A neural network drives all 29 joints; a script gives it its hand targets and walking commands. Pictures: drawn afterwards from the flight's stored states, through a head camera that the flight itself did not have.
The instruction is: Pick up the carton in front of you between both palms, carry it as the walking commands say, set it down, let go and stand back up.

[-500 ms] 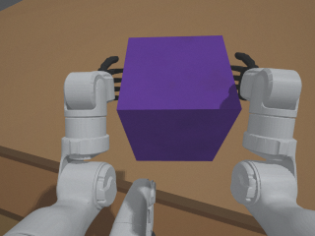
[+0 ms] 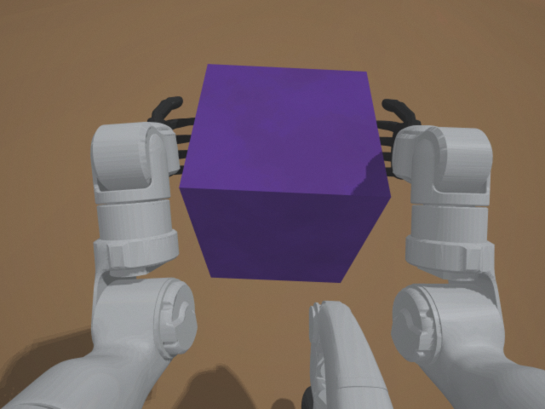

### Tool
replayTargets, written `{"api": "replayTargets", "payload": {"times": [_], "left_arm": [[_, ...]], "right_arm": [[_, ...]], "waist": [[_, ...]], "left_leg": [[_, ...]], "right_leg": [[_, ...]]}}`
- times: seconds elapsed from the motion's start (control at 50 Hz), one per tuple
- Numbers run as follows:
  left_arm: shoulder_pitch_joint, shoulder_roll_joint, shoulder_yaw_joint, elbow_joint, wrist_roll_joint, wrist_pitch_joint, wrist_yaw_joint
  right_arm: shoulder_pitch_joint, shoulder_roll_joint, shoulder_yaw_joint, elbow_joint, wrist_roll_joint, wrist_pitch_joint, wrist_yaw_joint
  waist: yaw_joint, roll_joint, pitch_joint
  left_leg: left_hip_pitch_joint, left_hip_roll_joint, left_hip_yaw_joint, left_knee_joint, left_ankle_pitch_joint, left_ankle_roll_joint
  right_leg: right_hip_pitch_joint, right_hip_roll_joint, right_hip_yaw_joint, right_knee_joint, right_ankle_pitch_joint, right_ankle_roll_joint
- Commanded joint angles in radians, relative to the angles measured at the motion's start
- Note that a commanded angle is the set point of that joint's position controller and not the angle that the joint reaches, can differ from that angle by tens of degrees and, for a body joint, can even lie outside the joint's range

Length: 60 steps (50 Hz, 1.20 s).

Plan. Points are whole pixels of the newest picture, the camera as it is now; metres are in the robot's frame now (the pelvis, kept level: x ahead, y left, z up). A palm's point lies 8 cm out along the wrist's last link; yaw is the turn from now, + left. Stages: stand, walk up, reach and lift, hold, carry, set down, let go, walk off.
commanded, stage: carry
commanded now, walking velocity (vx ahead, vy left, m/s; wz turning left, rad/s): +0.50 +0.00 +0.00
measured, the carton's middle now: (280, 184) +0.40 -0.02 +0.11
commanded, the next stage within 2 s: none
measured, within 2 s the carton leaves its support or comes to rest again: neither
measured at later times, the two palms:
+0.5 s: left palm out of the picture +0.68 +0.13 +0.32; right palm out of the picture +0.70 -0.17 +0.31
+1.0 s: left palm out of the picture +0.97 +0.15 +0.26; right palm out of the picture +0.96 -0.15 +0.26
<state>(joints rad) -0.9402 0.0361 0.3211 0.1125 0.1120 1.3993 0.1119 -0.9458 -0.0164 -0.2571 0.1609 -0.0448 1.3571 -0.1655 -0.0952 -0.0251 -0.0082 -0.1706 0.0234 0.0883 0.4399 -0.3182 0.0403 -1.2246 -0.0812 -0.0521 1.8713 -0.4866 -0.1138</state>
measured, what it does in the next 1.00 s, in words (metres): climbs: right foot 0.14 m higher, then left foot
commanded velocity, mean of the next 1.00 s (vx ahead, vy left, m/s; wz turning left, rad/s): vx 0.50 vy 0.00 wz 0.00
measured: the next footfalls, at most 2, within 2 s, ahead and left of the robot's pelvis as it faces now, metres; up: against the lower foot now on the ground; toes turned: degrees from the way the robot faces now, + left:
right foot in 0.14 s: +0.33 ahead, -0.13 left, +0.14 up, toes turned -6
left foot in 0.66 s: +0.60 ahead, +0.09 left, +0.14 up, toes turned +7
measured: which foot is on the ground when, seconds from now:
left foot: down 0.00-0.14, up 0.16-0.64, down 0.66-1.00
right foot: up 0.00-0.12, down 0.14-0.68, up 0.70-1.00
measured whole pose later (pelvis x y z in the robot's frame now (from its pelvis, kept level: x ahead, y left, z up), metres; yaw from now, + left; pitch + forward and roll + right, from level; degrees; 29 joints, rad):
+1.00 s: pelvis +0.60 +0.00 +0.14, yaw +0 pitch +6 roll +0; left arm -0.74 -0.02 0.25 0.13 0.08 1.28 0.14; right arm -0.72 0.04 -0.25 0.15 -0.10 1.27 -0.14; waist 0.00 -0.02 -0.02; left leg -0.20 0.00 0.13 0.33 -0.23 0.05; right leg -0.62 -0.08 -0.08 0.65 -0.15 0.02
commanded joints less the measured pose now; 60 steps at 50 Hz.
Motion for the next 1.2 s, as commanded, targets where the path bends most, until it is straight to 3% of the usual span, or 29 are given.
{"api": "replayTargets", "payload": {"times": [0.0, 0.02, 0.06, 0.1, 0.12, 0.14, 0.16, 0.18, 0.22, 0.26, 0.3, 0.4, 0.56, 0.6, 0.62, 0.64, 0.66, 0.68, 0.72, 0.74, 0.78, 0.84, 1.0, 1.06, 1.08, 1.1, 1.12, 1.14, 1.18], "left_arm": [[-0.733, -1.008, -0.563, 0.038, -0.404, -0.013, -0.152], [-0.734, -1.036, -0.571, 0.057, -0.427, -0.011, -0.152], [-0.716, -1.082, -0.561, 0.108, -0.455, -0.012, -0.155], [-0.712, -1.141, -0.556, 0.128, -0.478, -0.024, -0.166], [-0.734, -1.167, -0.566, 0.11, -0.501, -0.036, -0.179], [-0.771, -1.17, -0.566, 0.088, -0.521, -0.056, -0.19], [-0.767, -1.214, -0.568, 0.09, -0.55, -0.072, -0.202], [-0.809, -1.235, -0.588, 0.04, -0.577, -0.079, -0.213], [-0.91, -1.29, -0.62, -0.062, -0.631, -0.092, -0.233], [-0.93, -1.299, -0.631, -0.103, -0.653, -0.094, -0.237], [-0.886, -1.278, -0.627, -0.121, -0.64, -0.086, -0.229], [-0.755, -1.162, -0.596, -0.071, -0.556, -0.047, -0.213], [-0.663, -1.066, -0.497, 0.122, -0.447, -0.033, -0.214], [-0.638, -1.053, -0.471, 0.156, -0.419, -0.039, -0.209], [-0.628, -1.056, -0.459, 0.178, -0.409, -0.043, -0.208], [-0.626, -1.048, -0.447, 0.197, -0.405, -0.048, -0.208], [-0.639, -1.096, -0.437, 0.211, -0.407, -0.049, -0.209], [-0.649, -1.098, -0.433, 0.206, -0.407, -0.056, -0.207], [-0.668, -1.144, -0.451, 0.177, -0.415, -0.074, -0.206], [-0.67, -1.177, -0.469, 0.158, -0.43, -0.082, -0.204], [-0.684, -1.222, -0.509, 0.09, -0.458, -0.099, -0.196], [-0.66, -1.252, -0.577, 0.002, -0.484, -0.121, -0.18], [-0.408, -1.275, -0.7, -0.064, -0.463, -0.146, -0.204], [-0.295, -1.281, -0.73, -0.087, -0.451, -0.149, -0.228], [-0.209, -1.281, -0.731, -0.083, -0.439, -0.146, -0.235], [-0.15, -1.259, -0.723, -0.092, -0.419, -0.15, -0.239], [-0.115, -1.229, -0.723, -0.09, -0.385, -0.161, -0.239], [-0.062, -1.233, -0.732, -0.116, -0.378, -0.166, -0.241], [-0.032, -1.26, -0.779, -0.233, -0.38, -0.18, -0.248]], "right_arm": [[-0.782, 1.05, 0.478, -0.06, 0.458, 0.025, 0.293], [-0.768, 1.04, 0.456, -0.03, 0.447, 0.031, 0.297], [-0.707, 1.029, 0.413, 0.045, 0.407, 0.038, 0.3], [-0.679, 1.021, 0.378, 0.085, 0.364, 0.026, 0.304], [-0.677, 1.023, 0.371, 0.083, 0.347, 0.016, 0.306], [-0.66, 1.043, 0.372, 0.088, 0.336, 0.003, 0.306], [-0.678, 1.011, 0.35, 0.065, 0.313, -0.006, 0.298], [-0.695, 1.024, 0.358, 0.048, 0.307, -0.012, 0.286], [-0.753, 1.022, 0.365, -0.045, 0.303, -0.023, 0.264], [-0.791, 1.011, 0.396, -0.11, 0.314, -0.027, 0.239], [-0.773, 1.004, 0.428, -0.144, 0.318, -0.027, 0.223], [-0.702, 0.991, 0.488, -0.117, 0.335, 0.006, 0.219], [-0.719, 1.065, 0.467, 0.087, 0.409, 0.023, 0.272], [-0.698, 1.088, 0.435, 0.152, 0.411, 0.012, 0.286], [-0.681, 1.089, 0.414, 0.183, 0.409, 0.003, 0.292], [-0.656, 1.095, 0.393, 0.212, 0.408, -0.006, 0.297], [-0.682, 1.059, 0.375, 0.207, 0.393, -0.019, 0.294], [-0.669, 1.093, 0.366, 0.21, 0.398, -0.027, 0.296], [-0.717, 1.134, 0.376, 0.117, 0.423, -0.053, 0.304], [-0.757, 1.162, 0.398, 0.055, 0.446, -0.064, 0.306], [-0.795, 1.193, 0.437, -0.042, 0.472, -0.081, 0.301], [-0.741, 1.199, 0.482, -0.112, 0.465, -0.095, 0.283], [-0.45, 1.179, 0.592, -0.174, 0.376, -0.113, 0.279], [-0.314, 1.181, 0.632, -0.205, 0.348, -0.117, 0.288], [-0.254, 1.177, 0.654, -0.224, 0.338, -0.114, 0.29], [-0.238, 1.172, 0.672, -0.24, 0.337, -0.111, 0.298], [-0.22, 1.214, 0.688, -0.251, 0.348, -0.105, 0.308], [-0.206, 1.212, 0.714, -0.278, 0.35, -0.111, 0.317], [-0.176, 1.237, 0.767, -0.355, 0.377, -0.129, 0.328]], "waist": [[0.04, 0.173, -0.326], [0.054, 0.218, -0.334], [0.111, 0.299, -0.425], [0.231, 0.361, -0.576], [0.281, 0.322, -0.636], [0.225, -0.041, -0.692], [0.195, -0.271, -0.744], [0.183, -0.164, -0.731], [0.168, -0.019, -0.583], [0.157, -0.023, -0.559], [0.161, 0.003, -0.538], [0.163, -0.064, -0.515], [0.15, -0.14, -0.374], [0.094, -0.12, -0.413], [0.063, -0.077, -0.472], [0.037, 0.02, -0.542], [0.061, 0.289, -0.595], [0.047, 0.298, -0.543], [0.048, 0.116, -0.508], [0.056, 0.093, -0.485], [0.068, 0.138, -0.502], [0.064, 0.16, -0.511], [0.061, 0.171, -0.479], [0.079, 0.14, -0.512], [0.098, 0.111, -0.549], [0.121, -0.049, -0.612], [0.129, -0.317, -0.609], [0.126, -0.291, -0.572], [0.129, -0.088, -0.51]], "left_leg": [[0.056, 0.138, -0.089, -0.347, 0.307, 0.183], [0.024, 0.121, -0.015, -0.341, 0.556, 0.178], [0.137, 0.138, 0.06, -0.149, 1.316, 0.144], [0.283, 0.167, 0.088, 0.203, 1.686, 0.075], [0.145, 0.13, 0.047, 0.451, 1.4, 0.042], [-0.241, -0.022, -0.02, 0.811, 0.603, -0.025], [-0.384, -0.135, -0.187, 1.226, 0.109, -0.034], [-0.489, -0.112, -0.28, 1.378, 0.078, 0.004], [-0.654, -0.044, -0.23, 1.365, 0.027, 0.06], [-0.695, -0.005, -0.213, 1.283, -0.003, 0.072], [-0.698, -0.002, -0.162, 1.119, -0.147, 0.065], [-0.761, 0.063, -0.093, 0.792, 0.096, 0.031], [-0.439, -0.016, 0.072, 0.148, 0.266, 0.003], [-0.209, -0.067, 0.124, -0.002, 0.312, 0.018], [0.005, -0.047, 0.107, 0.003, 0.308, 0.027], [0.204, 0.128, -0.136, 0.048, 0.339, 0.042], [0.421, 0.352, -0.575, 0.007, 0.409, 0.208], [0.433, 0.364, -0.685, -0.064, 0.366, 0.254], [0.346, 0.321, -0.531, -0.054, 0.352, 0.206], [0.277, 0.306, -0.461, -0.084, 0.316, 0.17], [0.229, 0.271, -0.354, -0.137, 0.211, 0.135], [0.25, 0.255, -0.254, -0.185, 0.204, 0.157], [0.379, 0.179, -0.048, -0.107, 0.616, 0.091], [0.268, 0.134, 0.043, 0.09, 0.684, 0.029], [0.095, 0.125, 0.045, 0.208, 0.565, -0.008], [-0.11, 0.081, 0.058, 0.407, 0.295, -0.041], [-0.459, -0.028, 0.019, 0.57, -0.082, -0.059], [-0.602, -0.02, -0.037, 0.692, -0.206, -0.049], [-0.626, 0.045, -0.074, 0.663, -0.15, -0.041]], "right_leg": [[0.25, -0.022, -0.138, -0.416, 0.072, 0.003], [0.375, 0.004, -0.181, -0.517, 0.15, -0.01], [0.564, 0.112, -0.259, -0.721, 0.214, -0.026], [0.777, 0.187, -0.271, -0.959, 0.202, -0.018], [1.008, 0.168, -0.096, -1.121, 0.194, -0.015], [1.267, -0.128, 0.553, -1.374, 0.195, -0.147], [1.298, -0.221, 0.853, -1.493, 0.459, -0.254], [1.32, -0.189, 0.723, -1.369, 0.49, -0.252], [1.224, -0.165, 0.551, -1.309, 0.394, -0.167], [1.206, -0.155, 0.459, -1.333, 0.252, -0.127], [1.207, -0.171, 0.417, -1.384, 0.217, -0.138], [1.283, -0.177, 0.262, -1.43, 0.488, -0.145], [1.259, -0.099, 0.027, -1.46, 0.735, -0.024], [1.254, -0.078, -0.051, -1.288, 0.94, 0.038], [1.16, -0.05, -0.09, -1.141, 0.853, 0.072], [0.991, -0.026, -0.083, -0.929, 0.549, 0.096], [0.666, 0.097, -0.044, -0.708, 0.17, 0.135], [0.491, 0.126, 0.022, -0.578, -0.015, 0.124], [0.437, 0.051, 0.077, -0.563, 0.048, 0.087], [0.463, 0.017, 0.085, -0.636, 0.1, 0.088], [0.525, 0.0, 0.064, -0.749, 0.17, 0.101], [0.538, -0.015, 0.024, -0.924, 0.207, 0.124], [0.68, 0.05, -0.101, -1.387, 0.425, 0.125], [1.011, 0.071, -0.163, -1.567, 0.509, 0.105], [1.241, -0.013, -0.078, -1.531, 0.478, 0.074], [1.441, -0.217, 0.206, -1.489, 0.55, 0.025], [1.663, -0.326, 0.446, -1.497, 0.633, -0.114], [1.702, -0.341, 0.467, -1.518, 0.657, -0.127], [1.606, -0.303, 0.331, -1.527, 0.775, -0.072]]}}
